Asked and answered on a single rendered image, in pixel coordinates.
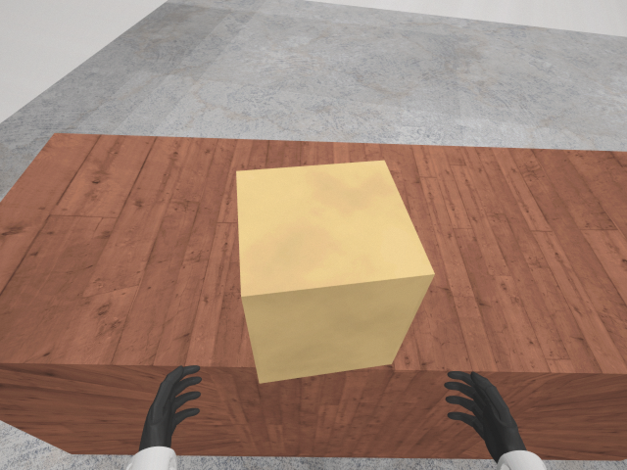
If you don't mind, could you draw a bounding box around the pedestal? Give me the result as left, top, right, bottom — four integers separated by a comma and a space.
0, 133, 627, 461

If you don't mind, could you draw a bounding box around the robot left forearm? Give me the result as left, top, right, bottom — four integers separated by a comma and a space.
125, 446, 178, 470

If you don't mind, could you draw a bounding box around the robot right hand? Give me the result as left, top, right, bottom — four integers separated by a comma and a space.
444, 371, 527, 464

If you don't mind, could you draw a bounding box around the carton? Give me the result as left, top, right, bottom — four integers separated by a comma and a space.
236, 161, 435, 384

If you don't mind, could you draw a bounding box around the robot left hand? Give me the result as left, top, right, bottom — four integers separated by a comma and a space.
138, 365, 202, 452

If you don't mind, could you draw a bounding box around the robot right forearm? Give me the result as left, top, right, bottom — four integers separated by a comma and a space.
497, 450, 547, 470

